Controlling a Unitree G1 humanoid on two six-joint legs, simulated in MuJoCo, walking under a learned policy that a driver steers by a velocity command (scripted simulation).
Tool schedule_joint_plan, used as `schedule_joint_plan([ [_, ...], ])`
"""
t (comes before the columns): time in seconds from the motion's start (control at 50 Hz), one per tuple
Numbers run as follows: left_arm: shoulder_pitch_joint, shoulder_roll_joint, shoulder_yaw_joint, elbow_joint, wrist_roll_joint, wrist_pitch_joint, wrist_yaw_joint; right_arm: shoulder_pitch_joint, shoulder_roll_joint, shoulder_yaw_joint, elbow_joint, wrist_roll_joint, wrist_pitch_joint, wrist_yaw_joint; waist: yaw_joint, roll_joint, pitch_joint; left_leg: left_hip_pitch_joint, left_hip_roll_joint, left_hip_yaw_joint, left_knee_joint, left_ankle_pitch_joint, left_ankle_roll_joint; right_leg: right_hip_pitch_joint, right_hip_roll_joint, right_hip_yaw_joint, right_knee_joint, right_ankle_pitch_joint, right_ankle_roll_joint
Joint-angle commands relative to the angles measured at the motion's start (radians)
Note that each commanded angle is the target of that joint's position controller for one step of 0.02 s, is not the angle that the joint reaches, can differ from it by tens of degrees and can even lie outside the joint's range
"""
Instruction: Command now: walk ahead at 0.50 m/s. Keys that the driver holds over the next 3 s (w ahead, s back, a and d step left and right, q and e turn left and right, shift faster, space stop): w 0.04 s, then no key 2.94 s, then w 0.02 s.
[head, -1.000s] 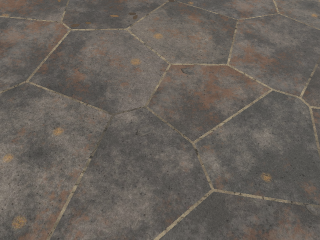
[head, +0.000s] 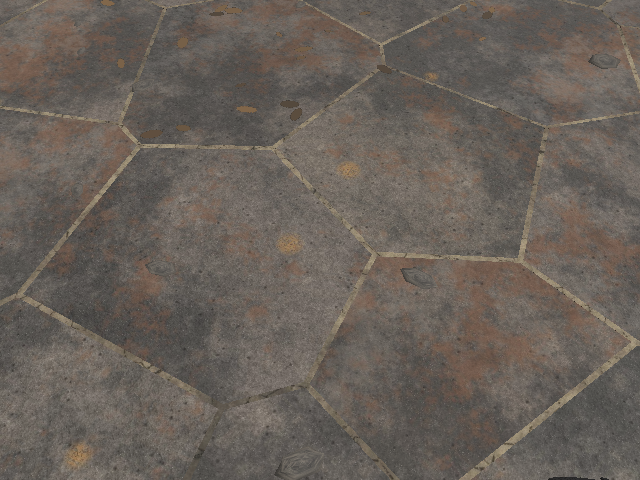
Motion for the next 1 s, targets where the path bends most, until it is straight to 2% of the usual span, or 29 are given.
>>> schedule_joint_plan([
  [0.02,0.048,0.052,-0.009,-0.066,-0.007,-0.053,-0.012,0.435,-0.225,-0.062,0.069,-0.002,0.002,-0.007,-0.171,0.234,-0.386,0.898,0.366,-0.763,-0.241,-0.253,0.262,-0.688,0.050,0.144,0.746,-0.118,-0.033],
  [0.04,-0.044,0.119,0.008,-0.097,-0.033,-0.068,-0.015,0.345,-0.179,-0.047,0.053,0.001,-0.002,-0.009,-0.157,0.184,-0.244,0.779,0.335,-0.621,-0.251,-0.239,0.213,-0.764,-0.005,0.142,0.782,-0.054,-0.053],
  [0.06,-0.102,0.125,0.010,-0.110,-0.033,-0.071,-0.008,0.246,-0.152,-0.035,0.026,-0.007,-0.003,-0.010,-0.124,0.103,-0.153,0.616,0.304,-0.486,-0.264,-0.052,0.188,-0.728,-0.056,0.109,0.745,0.035,-0.053],
  [0.08,-0.125,0.118,0.017,-0.108,-0.015,-0.064,0.001,0.181,-0.122,-0.026,0.018,-0.018,-0.005,-0.006,-0.090,0.055,-0.090,0.471,0.270,-0.377,-0.278,0.157,0.175,-0.669,-0.084,0.096,0.686,0.084,-0.043],
  [0.1,-0.098,0.104,0.022,-0.101,-0.006,-0.049,0.007,0.161,-0.098,-0.018,0.021,-0.028,-0.009,-0.004,-0.051,0.069,-0.082,0.386,0.240,-0.293,-0.286,0.320,0.161,-0.585,-0.106,0.100,0.643,0.102,-0.038],
  [0.12,-0.066,0.077,0.020,-0.091,-0.004,-0.034,0.010,0.163,-0.086,-0.014,0.032,-0.032,-0.010,-0.001,-0.031,0.076,-0.085,0.340,0.223,-0.241,-0.293,0.429,0.161,-0.528,-0.107,0.096,0.611,0.106,-0.031],
  [0.14,-0.045,0.053,0.018,-0.083,-0.002,-0.021,0.013,0.173,-0.090,-0.013,0.045,-0.033,-0.012,-0.003,-0.017,0.076,-0.084,0.307,0.214,-0.197,-0.300,0.519,0.169,-0.500,-0.101,0.085,0.579,0.113,-0.022],
  [0.16,-0.049,0.045,0.018,-0.087,0.001,-0.013,0.015,0.179,-0.106,-0.015,0.054,-0.034,-0.012,-0.009,-0.008,0.076,-0.079,0.288,0.208,-0.163,-0.305,0.589,0.176,-0.495,-0.096,0.078,0.538,0.142,-0.012],
  [0.2,-0.102,0.039,0.015,-0.107,0.011,-0.003,0.018,0.174,-0.124,-0.015,0.064,-0.033,-0.006,-0.026,-0.003,0.076,-0.076,0.279,0.193,-0.105,-0.308,0.655,0.174,-0.501,-0.095,0.071,0.400,0.229,0.007],
  [0.24,-0.160,0.027,0.007,-0.118,0.014,0.002,0.015,0.170,-0.132,-0.013,0.070,-0.029,0.005,-0.037,-0.017,0.079,-0.086,0.273,0.160,-0.051,-0.304,0.641,0.147,-0.450,-0.084,0.055,0.242,0.338,0.010],
  [0.28,-0.218,0.030,0.004,-0.127,0.010,0.007,0.011,0.200,-0.146,-0.014,0.088,-0.027,0.013,-0.043,-0.045,0.084,-0.096,0.296,0.156,-0.041,-0.303,0.604,0.137,-0.410,-0.063,0.043,0.140,0.416,0.012],
  [0.34,-0.270,0.050,0.006,-0.134,0.009,0.013,0.009,0.220,-0.142,-0.010,0.116,-0.021,0.027,-0.045,-0.064,0.086,-0.082,0.343,0.176,-0.067,-0.280,0.511,0.139,-0.390,-0.052,0.051,0.053,0.409,0.005],
  [0.38,-0.278,0.061,0.009,-0.135,0.016,0.011,0.007,0.209,-0.137,-0.009,0.126,-0.012,0.037,-0.047,-0.054,0.083,-0.071,0.363,0.185,-0.091,-0.229,0.444,0.129,-0.363,-0.042,0.049,-0.015,0.376,-0.015],
  [0.4,-0.253,0.063,0.012,-0.124,0.021,0.008,0.005,0.196,-0.129,-0.006,0.128,-0.003,0.042,-0.049,-0.030,0.071,-0.073,0.358,0.166,-0.090,-0.184,0.383,0.105,-0.304,-0.033,0.039,-0.099,0.438,-0.030],
  [0.42,-0.227,0.097,0.021,-0.111,0.029,0.005,0.008,0.235,-0.113,-0.002,0.138,-0.004,0.043,-0.050,-0.029,0.028,-0.088,0.347,0.120,-0.085,-0.134,0.295,0.061,-0.217,-0.053,0.065,-0.167,0.636,-0.050],
  [0.44,-0.208,0.152,0.031,-0.106,0.034,0.004,0.013,0.288,-0.096,0.002,0.139,-0.026,0.038,-0.051,-0.069,-0.040,-0.133,0.289,0.056,-0.055,-0.068,0.139,0.019,-0.092,-0.130,0.132,-0.115,0.931,-0.080],
  [0.46,-0.220,0.135,0.024,-0.096,0.032,0.012,0.017,0.406,-0.042,0.012,0.171,-0.030,0.037,-0.051,-0.132,-0.151,-0.185,0.186,0.009,-0.031,-0.052,-0.115,-0.026,0.028,-0.201,0.196,-0.067,0.989,-0.173],
  [0.48,-0.223,0.070,0.011,-0.089,0.021,0.021,0.012,0.368,-0.047,0.015,0.172,-0.028,0.048,-0.058,-0.100,-0.154,-0.180,0.185,0.001,-0.023,-0.042,-0.225,-0.050,-0.002,-0.212,0.231,-0.084,0.880,-0.205],
  [0.5,-0.251,0.053,0.006,-0.088,0.016,0.027,0.007,0.322,-0.068,0.012,0.160,-0.020,0.063,-0.062,-0.099,-0.140,-0.156,0.195,0.004,-0.029,-0.067,-0.224,-0.055,-0.055,-0.194,0.235,-0.107,0.730,-0.190],
  [0.52,-0.294,0.060,0.006,-0.098,0.017,0.031,0.003,0.293,-0.085,0.008,0.161,-0.015,0.080,-0.068,-0.100,-0.110,-0.130,0.223,0.006,-0.029,-0.090,-0.199,-0.053,-0.112,-0.160,0.212,-0.116,0.637,-0.161],
  [0.54,-0.320,0.067,0.007,-0.105,0.016,0.030,0.000,0.278,-0.105,0.004,0.164,-0.016,0.094,-0.071,-0.096,-0.088,-0.104,0.241,0.005,-0.027,-0.107,-0.177,-0.048,-0.154,-0.130,0.178,-0.114,0.603,-0.135],
  [0.58,-0.323,0.079,0.011,-0.093,0.011,0.024,-0.002,0.281,-0.102,0.004,0.176,-0.019,0.108,-0.072,-0.094,-0.065,-0.103,0.275,0.015,-0.032,-0.120,-0.128,-0.037,-0.166,-0.096,0.136,-0.096,0.617,-0.106],
  [0.68,-0.308,0.067,0.011,-0.058,0.009,0.028,0.008,0.271,-0.087,0.007,0.198,-0.016,0.103,-0.068,-0.076,-0.016,-0.114,0.287,0.025,-0.032,-0.113,-0.044,-0.040,-0.116,-0.072,0.105,-0.052,0.692,-0.111],
  [0.82,-0.331,0.060,0.011,-0.037,0.008,0.050,0.015,0.290,-0.071,0.013,0.227,-0.018,0.106,-0.072,-0.073,0.001,-0.055,0.252,0.027,-0.027,-0.129,-0.125,-0.041,-0.133,-0.054,0.092,-0.069,0.552,-0.100],
  [1.0,-0.339,0.054,0.009,-0.011,0.010,0.065,0.021,0.328,-0.055,0.022,0.245,-0.021,0.092,-0.077,-0.063,0.002,0.000,0.199,0.034,-0.032,-0.164,-0.234,-0.037,-0.136,-0.036,0.083,-0.097,0.406,-0.077],
])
